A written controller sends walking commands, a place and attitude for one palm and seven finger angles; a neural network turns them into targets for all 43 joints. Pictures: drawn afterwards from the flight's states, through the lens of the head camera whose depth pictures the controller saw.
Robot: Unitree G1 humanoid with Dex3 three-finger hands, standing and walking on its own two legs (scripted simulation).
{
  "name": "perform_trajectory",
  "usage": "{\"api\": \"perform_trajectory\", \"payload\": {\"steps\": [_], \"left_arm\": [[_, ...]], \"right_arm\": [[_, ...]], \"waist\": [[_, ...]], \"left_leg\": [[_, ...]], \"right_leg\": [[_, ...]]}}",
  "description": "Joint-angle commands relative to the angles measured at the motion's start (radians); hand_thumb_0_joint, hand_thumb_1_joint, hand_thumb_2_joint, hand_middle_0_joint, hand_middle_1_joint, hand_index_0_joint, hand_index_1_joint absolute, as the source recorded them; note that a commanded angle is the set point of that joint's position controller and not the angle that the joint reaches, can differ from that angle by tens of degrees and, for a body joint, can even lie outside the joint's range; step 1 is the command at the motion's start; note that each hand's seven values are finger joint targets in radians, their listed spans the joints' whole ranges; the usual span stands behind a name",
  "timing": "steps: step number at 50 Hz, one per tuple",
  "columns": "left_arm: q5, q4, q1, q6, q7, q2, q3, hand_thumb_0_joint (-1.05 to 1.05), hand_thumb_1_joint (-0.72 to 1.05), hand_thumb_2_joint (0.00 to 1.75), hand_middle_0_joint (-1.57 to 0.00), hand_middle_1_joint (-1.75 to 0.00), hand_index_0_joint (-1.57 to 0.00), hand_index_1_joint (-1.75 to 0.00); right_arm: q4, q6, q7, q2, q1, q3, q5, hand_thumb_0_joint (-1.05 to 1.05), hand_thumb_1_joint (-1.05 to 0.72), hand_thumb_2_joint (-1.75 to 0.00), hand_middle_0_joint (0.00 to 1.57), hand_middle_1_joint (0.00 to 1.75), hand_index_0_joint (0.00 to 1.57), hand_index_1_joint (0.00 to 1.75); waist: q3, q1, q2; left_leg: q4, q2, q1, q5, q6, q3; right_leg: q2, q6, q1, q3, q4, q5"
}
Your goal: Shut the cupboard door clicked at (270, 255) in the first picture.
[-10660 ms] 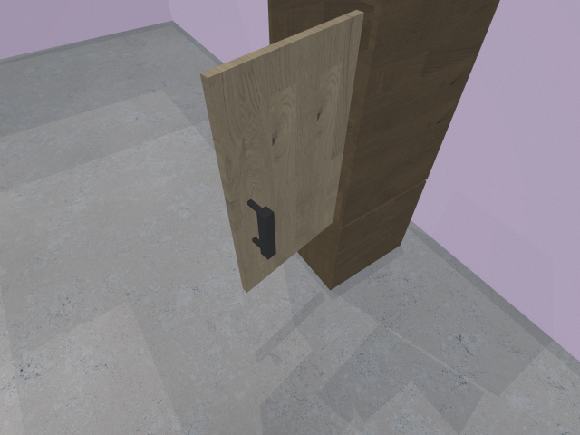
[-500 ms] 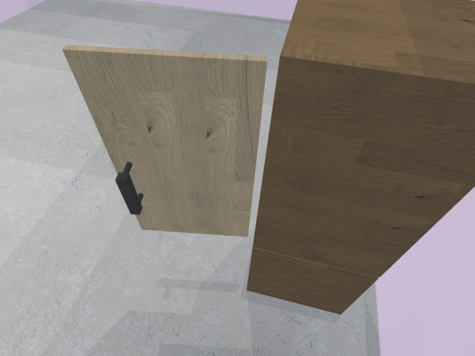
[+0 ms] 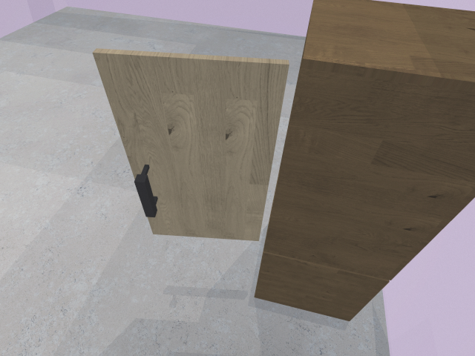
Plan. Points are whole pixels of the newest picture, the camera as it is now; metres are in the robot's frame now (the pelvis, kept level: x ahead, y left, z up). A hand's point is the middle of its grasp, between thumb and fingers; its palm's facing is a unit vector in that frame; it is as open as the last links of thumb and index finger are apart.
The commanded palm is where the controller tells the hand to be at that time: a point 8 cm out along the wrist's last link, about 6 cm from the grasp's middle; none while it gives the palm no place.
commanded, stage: look again from close up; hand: left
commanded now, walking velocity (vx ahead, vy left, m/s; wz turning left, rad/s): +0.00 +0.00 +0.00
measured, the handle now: (148, 190) +0.51 +0.26 -0.09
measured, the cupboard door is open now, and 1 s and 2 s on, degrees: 100 100 100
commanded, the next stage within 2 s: shuffle to correct the standing spot in 0.08 s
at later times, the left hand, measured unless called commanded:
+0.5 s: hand out of the picture -0.05 +0.22 -0.18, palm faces +0.04 -0.98 -0.19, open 7.3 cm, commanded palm none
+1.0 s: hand (132, 344) +0.18 +0.21 -0.16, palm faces +0.00 -0.98 -0.19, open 7.3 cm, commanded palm none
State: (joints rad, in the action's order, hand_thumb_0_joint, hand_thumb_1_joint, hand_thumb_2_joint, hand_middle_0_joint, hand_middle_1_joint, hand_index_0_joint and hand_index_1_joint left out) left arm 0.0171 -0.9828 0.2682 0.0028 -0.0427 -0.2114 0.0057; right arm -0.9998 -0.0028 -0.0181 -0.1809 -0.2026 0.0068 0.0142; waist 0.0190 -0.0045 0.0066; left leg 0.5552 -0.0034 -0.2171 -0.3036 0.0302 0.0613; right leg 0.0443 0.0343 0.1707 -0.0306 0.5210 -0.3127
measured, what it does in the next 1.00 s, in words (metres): steps on the spot: right foot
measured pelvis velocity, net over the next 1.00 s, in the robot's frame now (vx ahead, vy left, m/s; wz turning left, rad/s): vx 0.06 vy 0.05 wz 0.01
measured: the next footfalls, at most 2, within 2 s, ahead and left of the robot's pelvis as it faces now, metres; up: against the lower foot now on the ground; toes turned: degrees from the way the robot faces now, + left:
right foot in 1.00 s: +0.13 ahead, -0.07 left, +0.00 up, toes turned -2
left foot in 1.26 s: +0.08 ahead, +0.19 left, +0.00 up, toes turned +3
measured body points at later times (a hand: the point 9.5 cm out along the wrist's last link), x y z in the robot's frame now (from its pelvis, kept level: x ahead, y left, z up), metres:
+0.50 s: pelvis -0.01 +0.05 -0.01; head +0.00 +0.06 +0.44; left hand -0.05 +0.28 -0.17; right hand -0.02 -0.20 -0.15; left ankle +0.00 +0.10 -0.73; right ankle -0.02 -0.14 -0.73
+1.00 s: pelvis +0.06 +0.05 +0.00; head +0.09 +0.05 +0.45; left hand +0.18 +0.27 -0.14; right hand -0.01 -0.13 -0.16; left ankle +0.00 +0.10 -0.73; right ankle +0.10 -0.07 -0.73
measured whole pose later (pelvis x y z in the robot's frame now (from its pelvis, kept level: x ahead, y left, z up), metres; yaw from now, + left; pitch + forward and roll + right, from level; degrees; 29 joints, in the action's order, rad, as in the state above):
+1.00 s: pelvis +0.06 +0.05 +0.00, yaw +0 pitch -1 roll -1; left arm 0.01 -0.95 0.12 0.02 -0.05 -0.13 -0.02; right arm -1.11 -0.01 -0.05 -0.07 -0.39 0.01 0.01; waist 0.07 0.05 -0.01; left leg 0.45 0.08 -0.09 -0.34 0.10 0.09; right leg 0.03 -0.01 0.31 -0.07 0.59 -0.17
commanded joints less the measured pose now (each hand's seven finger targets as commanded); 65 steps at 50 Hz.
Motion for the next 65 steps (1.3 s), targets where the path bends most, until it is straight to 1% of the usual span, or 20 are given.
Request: {"api": "perform_trajectory", "payload": {"steps": [1, 9, 14, 22, 24, 25, 26, 27, 30, 38, 47, 49, 50, 52, 53, 56, 61, 62, 63, 65], "left_arm": [[0.001, 0.038, 0.054, -0.009, -0.003, -0.110, -0.019, 0.00, 0.90, 0.90, -0.20, -0.30, -0.20, -0.30], [0.003, 0.016, 0.071, -0.005, 0.000, -0.102, -0.015, 0.00, 0.90, 0.90, -0.20, -0.30, -0.20, -0.30], [0.014, -0.006, 0.112, 0.000, 0.005, -0.090, -0.018, 0.00, 0.90, 0.90, -0.20, -0.30, -0.20, -0.30], [0.004, -0.018, 0.152, -0.007, 0.002, -0.139, -0.055, 0.00, 0.90, 0.90, -0.20, -0.30, -0.20, -0.30], [0.007, -0.005, 0.100, 0.000, 0.005, -0.123, -0.056, 0.00, 0.90, 0.90, -0.20, -0.30, -0.20, -0.30], [0.007, 0.002, 0.087, 0.004, 0.009, -0.086, -0.050, 0.00, 0.90, 0.90, -0.20, -0.30, -0.20, -0.30], [0.009, 0.013, 0.075, 0.007, 0.013, -0.031, -0.040, 0.00, 0.90, 0.90, -0.20, -0.30, -0.20, -0.30], [0.017, 0.028, 0.045, 0.001, 0.011, -0.030, -0.034, 0.00, 0.90, 0.90, -0.20, -0.30, -0.20, -0.30], [0.010, 0.004, 0.028, -0.019, 0.024, -0.001, -0.040, 0.00, 0.90, 0.90, -0.20, -0.30, -0.20, -0.30], [-0.004, -0.003, 0.003, 0.010, 0.015, 0.037, -0.039, 0.00, 0.90, 0.90, -0.20, -0.30, -0.20, -0.30], [-0.005, 0.048, -0.042, 0.013, -0.015, 0.002, -0.050, 0.00, 0.90, 0.90, -0.20, -0.30, -0.20, -0.30], [-0.006, 0.038, 0.037, 0.001, -0.020, -0.010, -0.056, 0.00, 0.90, 0.90, -0.20, -0.30, -0.20, -0.30], [-0.003, 0.027, 0.072, -0.008, -0.025, -0.046, -0.064, 0.00, 0.90, 0.90, -0.20, -0.30, -0.20, -0.30], [-0.001, 0.027, 0.070, -0.022, -0.026, -0.093, -0.072, 0.00, 0.90, 0.90, -0.20, -0.30, -0.20, -0.30], [0.005, 0.041, 0.047, -0.021, -0.028, -0.098, -0.076, 0.00, 0.90, 0.90, -0.20, -0.30, -0.20, -0.30], [0.012, 0.077, -0.052, -0.011, -0.024, -0.090, -0.076, 0.00, 0.90, 0.90, -0.20, -0.30, -0.20, -0.30], [0.009, 0.085, -0.088, 0.005, -0.005, -0.124, -0.086, 0.00, 0.90, 0.90, -0.20, -0.30, -0.20, -0.30], [0.004, 0.082, -0.083, 0.011, 0.002, -0.108, -0.079, 0.00, 0.90, 0.90, -0.20, -0.30, -0.20, -0.30], [0.000, 0.091, -0.074, 0.020, 0.008, -0.074, -0.072, 0.00, 0.90, 0.90, -0.20, -0.30, -0.20, -0.30], [0.003, 0.067, -0.054, 0.027, 0.012, -0.040, -0.063, 0.00, 0.90, 0.90, -0.20, -0.30, -0.20, -0.30]], "right_arm": [[0.041, -0.010, -0.001, -0.137, -0.024, 0.030, 0.000, 0.00, -0.90, -0.90, 0.20, 0.30, 0.20, 0.30], [0.023, -0.012, 0.002, -0.149, -0.040, 0.029, -0.003, 0.00, -0.90, -0.90, 0.20, 0.30, 0.20, 0.30], [0.007, 0.009, 0.007, -0.150, -0.072, 0.032, 0.002, 0.00, -0.90, -0.90, 0.20, 0.30, 0.20, 0.30], [0.010, 0.008, 0.012, -0.081, -0.145, 0.023, 0.004, 0.00, -0.90, -0.90, 0.20, 0.30, 0.20, 0.30], [-0.001, 0.002, 0.012, -0.082, -0.215, 0.024, 0.004, 0.00, -0.90, -0.90, 0.20, 0.30, 0.20, 0.30], [-0.017, -0.004, 0.008, -0.110, -0.260, 0.030, 0.006, 0.00, -0.90, -0.90, 0.20, 0.30, 0.20, 0.30], [-0.041, -0.011, -0.001, -0.165, -0.335, 0.043, 0.013, 0.00, -0.90, -0.90, 0.20, 0.30, 0.20, 0.30], [-0.056, -0.018, -0.011, -0.167, -0.373, 0.041, 0.010, 0.00, -0.90, -0.90, 0.20, 0.30, 0.20, 0.30], [-0.050, -0.043, -0.022, -0.109, -0.299, 0.014, 0.006, 0.00, -0.90, -0.90, 0.20, 0.30, 0.20, 0.30], [-0.101, -0.057, -0.051, -0.044, -0.303, -0.007, 0.002, 0.00, -0.90, -0.90, 0.20, 0.30, 0.20, 0.30], [-0.097, -0.013, -0.045, -0.040, -0.276, 0.037, -0.001, 0.00, -0.90, -0.90, 0.20, 0.30, 0.20, 0.30], [-0.074, -0.010, -0.041, -0.042, -0.257, 0.046, -0.009, 0.00, -0.90, -0.90, 0.20, 0.30, 0.20, 0.30], [-0.055, -0.007, -0.040, -0.029, -0.261, 0.052, -0.013, 0.00, -0.90, -0.90, 0.20, 0.30, 0.20, 0.30], [-0.029, 0.016, -0.032, 0.015, -0.246, 0.057, -0.017, 0.00, -0.90, -0.90, 0.20, 0.30, 0.20, 0.30], [-0.012, 0.024, -0.031, 0.022, -0.184, 0.055, -0.012, 0.00, -0.90, -0.90, 0.20, 0.30, 0.20, 0.30], [-0.001, 0.038, -0.019, 0.015, -0.148, 0.056, -0.009, 0.00, -0.90, -0.90, 0.20, 0.30, 0.20, 0.30], [-0.011, 0.030, -0.004, -0.005, -0.199, 0.051, -0.005, 0.00, -0.90, -0.90, 0.20, 0.30, 0.20, 0.30], [-0.012, 0.023, -0.003, -0.026, -0.206, 0.050, -0.004, 0.00, -0.90, -0.90, 0.20, 0.30, 0.20, 0.30], [0.001, 0.018, -0.002, -0.079, -0.183, 0.054, 0.004, 0.00, -0.90, -0.90, 0.20, 0.30, 0.20, 0.30], [0.037, 0.010, 0.004, -0.140, -0.053, 0.055, 0.015, 0.00, -0.90, -0.90, 0.20, 0.30, 0.20, 0.30]], "waist": [[0.036, 0.000, -0.036], [0.041, -0.002, -0.039], [0.083, -0.008, -0.048], [0.092, 0.009, 0.119], [0.112, 0.049, 0.054], [0.124, 0.065, -0.077], [0.129, 0.087, -0.284], [0.140, 0.087, -0.242], [0.115, 0.042, -0.020], [0.031, 0.011, -0.066], [0.052, 0.010, -0.091], [-0.010, -0.021, -0.057], [-0.056, -0.017, 0.006], [-0.102, -0.001, 0.108], [-0.109, -0.014, 0.119], [-0.068, 0.021, 0.119], [-0.061, 0.048, 0.146], [-0.062, 0.049, 0.084], [-0.016, 0.039, -0.068], [0.074, 0.004, -0.217]], "left_leg": [[-0.154, -0.098, -0.024, 0.194, 0.005, -0.116], [-0.237, -0.110, -0.045, 0.062, 0.009, -0.146], [-0.282, -0.100, -0.105, -0.261, 0.017, -0.159], [0.020, 0.001, -0.114, -0.121, -0.011, -0.006], [-0.079, -0.021, -0.020, -0.163, -0.005, -0.037], [-0.194, -0.096, 0.047, -0.236, 0.018, -0.158], [-0.387, -0.241, 0.120, -0.328, 0.035, -0.394], [-0.427, -0.305, 0.186, -0.199, 0.069, -0.504], [-0.376, -0.294, 0.149, 0.179, 0.130, -0.349], [-0.269, -0.222, 0.196, 0.871, 0.030, -0.133], [-0.122, -0.230, 0.146, 1.052, 0.035, -0.144], [-0.008, -0.174, 0.114, 0.949, 0.001, -0.124], [0.095, -0.106, 0.010, 0.761, -0.037, -0.094], [0.302, 0.014, -0.151, -0.239, -0.071, -0.032], [0.389, -0.008, -0.145, -0.335, -0.052, -0.084], [0.385, -0.026, -0.144, -0.268, -0.057, -0.074], [-0.004, -0.007, 0.070, 0.003, -0.067, 0.010], [-0.085, -0.021, 0.142, 0.037, -0.057, -0.015], [-0.164, -0.117, 0.088, -0.028, -0.017, -0.140], [-0.387, -0.249, -0.248, -0.352, 0.052, -0.303]], "right_leg": [[0.053, -0.043, 0.037, 0.051, -0.095, 0.141], [0.053, -0.031, 0.025, 0.030, -0.110, 0.092], [0.048, -0.040, 0.060, 0.019, -0.117, -0.132], [0.203, -0.141, 0.124, 0.223, -0.238, -0.324], [0.148, -0.116, 0.236, 0.138, -0.134, -0.322], [0.070, -0.082, 0.326, 0.055, 0.023, -0.281], [-0.031, -0.039, 0.425, -0.083, 0.293, -0.205], [-0.006, -0.040, 0.517, -0.028, 0.452, -0.201], [0.082, -0.029, 0.486, 0.009, 0.556, -0.060], [0.032, -0.006, 0.364, -0.027, 0.361, 0.083], [-0.017, -0.041, 0.146, -0.035, 0.098, 0.076], [0.011, -0.058, 0.012, 0.010, -0.025, 0.340], [0.111, -0.120, -0.094, 0.125, 0.019, 0.701], [0.375, -0.305, -0.146, 0.282, -0.030, 1.097], [0.381, -0.338, -0.073, 0.300, -0.073, 0.983], [0.286, -0.283, 0.026, 0.206, -0.106, 0.738], [0.194, -0.157, 0.185, 0.159, -0.094, 0.261], [0.143, -0.114, 0.244, 0.120, -0.067, 0.103], [0.066, -0.058, 0.296, 0.065, -0.033, -0.084], [-0.002, -0.009, 0.089, -0.031, 0.086, -0.076]]}}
